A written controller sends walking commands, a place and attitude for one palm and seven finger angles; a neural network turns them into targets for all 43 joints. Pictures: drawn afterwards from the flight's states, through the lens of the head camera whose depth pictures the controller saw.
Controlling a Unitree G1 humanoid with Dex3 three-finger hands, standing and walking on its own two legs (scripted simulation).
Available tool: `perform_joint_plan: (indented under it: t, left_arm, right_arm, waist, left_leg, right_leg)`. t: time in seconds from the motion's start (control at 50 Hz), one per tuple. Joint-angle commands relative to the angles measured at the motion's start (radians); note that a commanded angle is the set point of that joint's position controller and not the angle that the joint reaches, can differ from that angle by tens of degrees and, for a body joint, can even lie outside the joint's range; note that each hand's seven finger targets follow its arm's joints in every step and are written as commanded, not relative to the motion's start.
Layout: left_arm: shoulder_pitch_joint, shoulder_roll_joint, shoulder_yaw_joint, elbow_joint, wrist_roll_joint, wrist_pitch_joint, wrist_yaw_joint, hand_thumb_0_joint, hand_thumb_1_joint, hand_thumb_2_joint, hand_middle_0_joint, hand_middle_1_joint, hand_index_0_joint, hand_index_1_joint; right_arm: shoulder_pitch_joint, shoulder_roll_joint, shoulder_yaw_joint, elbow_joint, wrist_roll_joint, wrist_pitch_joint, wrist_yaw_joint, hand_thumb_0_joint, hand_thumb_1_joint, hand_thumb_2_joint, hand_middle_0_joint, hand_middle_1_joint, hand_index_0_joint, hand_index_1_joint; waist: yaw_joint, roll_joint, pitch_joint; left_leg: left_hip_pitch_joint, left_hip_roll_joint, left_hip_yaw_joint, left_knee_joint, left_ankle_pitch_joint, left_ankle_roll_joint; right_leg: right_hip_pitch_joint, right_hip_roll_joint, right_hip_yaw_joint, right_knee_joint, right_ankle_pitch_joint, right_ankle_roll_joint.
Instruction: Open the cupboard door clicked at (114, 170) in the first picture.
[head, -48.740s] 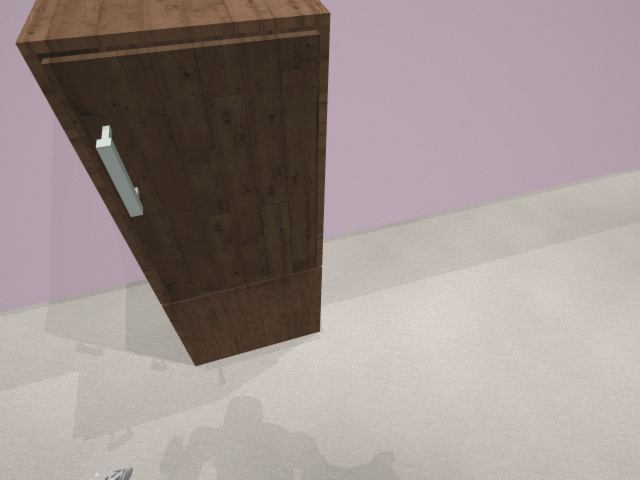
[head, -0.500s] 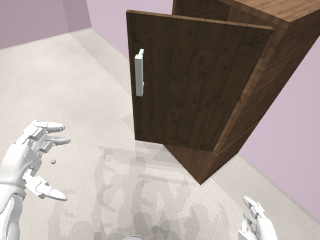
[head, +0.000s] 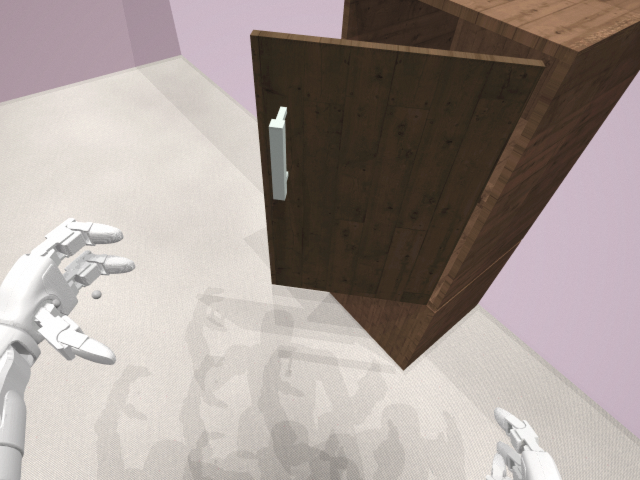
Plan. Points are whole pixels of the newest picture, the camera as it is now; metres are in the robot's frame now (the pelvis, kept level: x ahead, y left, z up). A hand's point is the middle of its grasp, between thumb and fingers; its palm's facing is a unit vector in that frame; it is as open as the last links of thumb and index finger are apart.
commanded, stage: raise the hand with hooked fingers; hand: left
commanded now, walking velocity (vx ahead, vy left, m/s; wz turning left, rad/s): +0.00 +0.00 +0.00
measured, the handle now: (281, 155) +0.57 +0.10 +0.09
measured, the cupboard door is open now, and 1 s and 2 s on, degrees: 44 44 44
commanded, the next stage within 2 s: move the hooked fingers beside the handle in 0.30 s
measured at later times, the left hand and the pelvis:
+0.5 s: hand (130, 294) +0.29 +0.24 +0.09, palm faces -0.02 -1.00 -0.04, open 14.0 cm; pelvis +0.00 -0.04 +0.00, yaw +0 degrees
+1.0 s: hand (171, 244) +0.37 +0.21 +0.09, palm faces -0.05 -1.00 -0.03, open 14.0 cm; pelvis +0.01 -0.04 +0.00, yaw -1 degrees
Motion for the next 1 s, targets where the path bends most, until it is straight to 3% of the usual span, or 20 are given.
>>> perform_joint_plan:
  t: [0.0, 0.04, 0.06, 0.12, 0.22, 0.24, 0.28, 0.36, 0.46, 0.52, 0.54, 0.6, 0.66, 0.7, 0.74, 0.76, 0.82, 0.9, 0.94, 0.98]
  left_arm:
    - [-0.219, 0.268, 0.119, -0.266, -0.041, -0.107, 0.025, 0.0, -0.5, 0.3, -0.3, -1.2, -0.3, -1.2]
    - [-0.233, 0.3, 0.143, -0.297, -0.034, -0.136, 0.048, 0.0, -0.5, 0.3, -0.3, -1.2, -0.3, -1.2]
    - [-0.218, 0.273, 0.126, -0.29, -0.03, -0.142, 0.049, 0.0, -0.5, 0.3, -0.3, -1.2, -0.3, -1.2]
    - [-0.208, 0.263, 0.116, -0.292, -0.025, -0.148, 0.052, 0.0, -0.5, 0.3, -0.3, -1.2, -0.3, -1.2]
    - [-0.207, 0.223, 0.073, -0.202, -0.034, -0.102, 0.016, 0.0, -0.5, 0.3, -0.3, -1.2, -0.3, -1.2]
    - [-0.216, 0.242, 0.089, -0.195, -0.035, -0.099, 0.016, 0.0, -0.5, 0.3, -0.3, -1.2, -0.3, -1.2]
    - [-0.2, 0.225, 0.082, -0.155, -0.048, -0.086, 0.0, 0.0, -0.5, 0.3, -0.3, -1.2, -0.3, -1.2]
    - [-0.202, 0.24, 0.1, -0.155, -0.056, -0.109, -0.002, 0.0, -0.5, 0.3, -0.3, -1.2, -0.3, -1.2]
    - [-0.334, 0.276, 0.101, -0.154, -0.04, -0.152, 0.013, 0.0, -0.5, 0.3, -0.3, -1.2, -0.3, -1.2]
    - [-0.376, 0.294, 0.109, -0.09, -0.033, -0.155, 0.013, 0.0, -0.5, 0.3, -0.3, -1.2, -0.3, -1.2]
    - [-0.407, 0.318, 0.114, -0.078, -0.026, -0.156, 0.013, 0.0, -0.5, 0.3, -0.3, -1.2, -0.3, -1.2]
    - [-0.447, 0.285, 0.073, -0.04, -0.02, -0.152, 0.002, 0.0, -0.5, 0.3, -0.3, -1.2, -0.3, -1.2]
    - [-0.454, 0.282, 0.065, 0.007, -0.017, -0.147, -0.001, 0.0, -0.5, 0.3, -0.3, -1.2, -0.3, -1.2]
    - [-0.471, 0.295, 0.077, 0.031, -0.02, -0.147, 0.002, 0.0, -0.5, 0.3, -0.3, -1.2, -0.3, -1.2]
    - [-0.446, 0.313, 0.098, 0.072, -0.022, -0.143, 0.008, 0.0, -0.5, 0.3, -0.3, -1.2, -0.3, -1.2]
    - [-0.456, 0.307, 0.093, 0.093, -0.015, -0.141, 0.009, 0.0, -0.5, 0.3, -0.3, -1.2, -0.3, -1.2]
    - [-0.502, 0.314, 0.095, 0.108, -0.004, -0.15, 0.024, 0.0, -0.5, 0.3, -0.3, -1.2, -0.3, -1.2]
    - [-0.546, 0.295, 0.073, 0.048, 0.008, -0.187, 0.046, 0.0, -0.5, 0.3, -0.3, -1.2, -0.3, -1.2]
    - [-0.551, 0.315, 0.086, 0.043, 0.008, -0.202, 0.057, 0.0, -0.5, 0.3, -0.3, -1.2, -0.3, -1.2]
    - [-0.589, 0.268, 0.05, 0.041, 0.01, -0.207, 0.062, 0.0, -0.5, 0.3, -0.3, -1.2, -0.3, -1.2]
  right_arm:
    - [-0.062, -0.156, -0.074, -0.148, -0.005, -0.054, -0.002, 0.0, -0.9, -0.9, 0.2, 0.3, 0.2, 0.3]
    - [-0.059, -0.155, -0.075, -0.131, -0.009, -0.055, -0.002, 0.0, -0.9, -0.9, 0.2, 0.3, 0.2, 0.3]
    - [-0.054, -0.15, -0.071, -0.132, -0.008, -0.054, -0.001, 0.0, -0.9, -0.9, 0.2, 0.3, 0.2, 0.3]
    - [-0.054, -0.148, -0.073, -0.128, -0.005, -0.056, -0.004, 0.0, -0.9, -0.9, 0.2, 0.3, 0.2, 0.3]
    - [-0.065, -0.151, -0.07, -0.122, 0.006, -0.05, -0.018, 0.0, -0.9, -0.9, 0.2, 0.3, 0.2, 0.3]
    - [-0.061, -0.153, -0.073, -0.116, 0.005, -0.049, -0.019, 0.0, -0.9, -0.9, 0.2, 0.3, 0.2, 0.3]
    - [-0.061, -0.153, -0.071, -0.123, 0.008, -0.046, -0.021, 0.0, -0.9, -0.9, 0.2, 0.3, 0.2, 0.3]
    - [-0.061, -0.15, -0.07, -0.121, 0.006, -0.049, -0.017, 0.0, -0.9, -0.9, 0.2, 0.3, 0.2, 0.3]
    - [-0.051, -0.147, -0.067, -0.094, 0.004, -0.043, -0.021, 0.0, -0.9, -0.9, 0.2, 0.3, 0.2, 0.3]
    - [-0.048, -0.149, -0.067, -0.087, 0.007, -0.039, -0.027, 0.0, -0.9, -0.9, 0.2, 0.3, 0.2, 0.3]
    - [-0.039, -0.154, -0.069, -0.075, 0.006, -0.034, -0.029, 0.0, -0.9, -0.9, 0.2, 0.3, 0.2, 0.3]
    - [-0.042, -0.148, -0.066, -0.08, 0.01, -0.029, -0.028, 0.0, -0.9, -0.9, 0.2, 0.3, 0.2, 0.3]
    - [-0.025, -0.152, -0.07, -0.08, 0.012, -0.021, -0.023, 0.0, -0.9, -0.9, 0.2, 0.3, 0.2, 0.3]
    - [-0.023, -0.155, -0.073, -0.079, 0.012, -0.015, -0.021, 0.0, -0.9, -0.9, 0.2, 0.3, 0.2, 0.3]
    - [-0.012, -0.16, -0.074, -0.08, 0.011, -0.006, -0.016, 0.0, -0.9, -0.9, 0.2, 0.3, 0.2, 0.3]
    - [-0.01, -0.16, -0.073, -0.083, 0.013, 0.0, -0.013, 0.0, -0.9, -0.9, 0.2, 0.3, 0.2, 0.3]
    - [-0.001, -0.16, -0.08, -0.086, 0.013, 0.012, -0.009, 0.0, -0.9, -0.9, 0.2, 0.3, 0.2, 0.3]
    - [0.017, -0.155, -0.086, -0.089, 0.01, 0.023, -0.001, 0.0, -0.9, -0.9, 0.2, 0.3, 0.2, 0.3]
    - [0.031, -0.16, -0.088, -0.078, 0.006, 0.032, -0.003, 0.0, -0.9, -0.9, 0.2, 0.3, 0.2, 0.3]
    - [0.031, -0.154, -0.088, -0.077, 0.007, 0.036, 0.001, 0.0, -0.9, -0.9, 0.2, 0.3, 0.2, 0.3]
  waist:
    - [0.015, 0.11, -0.236]
    - [0.017, 0.124, -0.236]
    - [0.012, 0.146, -0.243]
    - [0.008, 0.178, -0.241]
    - [-0.008, 0.105, -0.164]
    - [-0.005, 0.081, -0.169]
    - [-0.007, 0.034, -0.174]
    - [-0.002, 0.007, -0.209]
    - [-0.021, 0.078, -0.202]
    - [-0.023, 0.072, -0.201]
    - [-0.027, 0.045, -0.206]
    - [-0.025, 0.108, -0.227]
    - [-0.027, 0.046, -0.255]
    - [-0.022, 0.049, -0.256]
    - [-0.01, 0.007, -0.247]
    - [-0.017, 0.004, -0.247]
    - [-0.017, 0.023, -0.252]
    - [-0.023, 0.068, -0.321]
    - [-0.024, 0.043, -0.331]
    - [-0.033, 0.077, -0.33]
  left_leg:
    - [0.33, 0.076, -0.222, -0.153, 0.145, -0.099]
    - [0.328, 0.074, -0.212, -0.15, 0.158, -0.099]
    - [0.34, 0.076, -0.208, -0.154, 0.163, -0.095]
    - [0.352, 0.076, -0.203, -0.148, 0.191, -0.094]
    - [0.268, 0.059, -0.172, -0.144, 0.104, -0.069]
    - [0.26, 0.055, -0.165, -0.138, 0.114, -0.066]
    - [0.234, 0.047, -0.144, -0.124, 0.119, -0.058]
    - [0.215, 0.038, -0.118, -0.097, 0.16, -0.054]
    - [0.21, 0.036, -0.103, -0.076, 0.153, -0.052]
    - [0.184, 0.034, -0.101, -0.07, 0.128, -0.051]
    - [0.173, 0.035, -0.098, -0.062, 0.131, -0.049]
    - [0.18, 0.03, -0.093, -0.061, 0.141, -0.049]
    - [0.175, 0.031, -0.089, -0.053, 0.168, -0.045]
    - [0.157, 0.03, -0.089, -0.049, 0.17, -0.048]
    - [0.125, 0.031, -0.087, -0.046, 0.177, -0.048]
    - [0.119, 0.031, -0.079, -0.048, 0.176, -0.047]
    - [0.121, 0.032, -0.079, -0.049, 0.171, -0.048]
    - [0.188, 0.034, -0.078, -0.043, 0.226, -0.044]
    - [0.188, 0.038, -0.082, -0.041, 0.248, -0.043]
    - [0.222, 0.039, -0.09, -0.048, 0.252, -0.047]
  right_leg:
    - [-0.132, 0.025, 0.008, -0.068, 0.113, -0.041]
    - [-0.107, 0.024, 0.012, -0.073, 0.12, -0.046]
    - [-0.115, 0.027, 0.012, -0.075, 0.117, -0.043]
    - [-0.113, 0.023, 0.013, -0.076, 0.128, -0.041]
    - [-0.11, 0.023, 0.018, -0.101, 0.113, -0.038]
    - [-0.084, 0.021, 0.025, -0.108, 0.123, -0.043]
    - [-0.084, 0.024, 0.03, -0.115, 0.132, -0.034]
    - [-0.05, 0.02, 0.048, -0.111, 0.175, -0.03]
    - [-0.064, 0.016, 0.069, -0.107, 0.173, -0.028]
    - [-0.066, 0.008, 0.082, -0.11, 0.15, -0.023]
    - [-0.048, 0.004, 0.093, -0.112, 0.154, -0.023]
    - [-0.05, 0.001, 0.096, -0.108, 0.175, -0.022]
    - [-0.031, 0.002, 0.101, -0.102, 0.22, -0.018]
    - [-0.03, -0.002, 0.104, -0.095, 0.231, -0.016]
    - [-0.006, -0.005, 0.11, -0.091, 0.248, -0.015]
    - [-0.014, -0.004, 0.114, -0.09, 0.26, -0.01]
    - [-0.035, -0.001, 0.104, -0.081, 0.247, -0.012]
    - [-0.034, 0.01, 0.095, -0.066, 0.295, -0.016]
    - [-0.017, 0.011, 0.09, -0.06, 0.313, -0.02]
    - [-0.055, 0.018, 0.077, -0.059, 0.3, -0.022]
